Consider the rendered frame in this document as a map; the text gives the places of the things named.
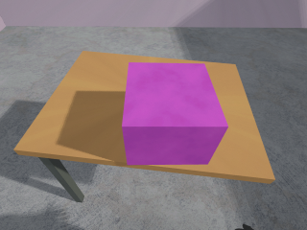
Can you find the table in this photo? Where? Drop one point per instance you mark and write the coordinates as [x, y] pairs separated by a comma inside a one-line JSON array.
[[82, 122]]

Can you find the carton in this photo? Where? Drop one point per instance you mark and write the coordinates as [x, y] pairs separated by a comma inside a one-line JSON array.
[[172, 115]]

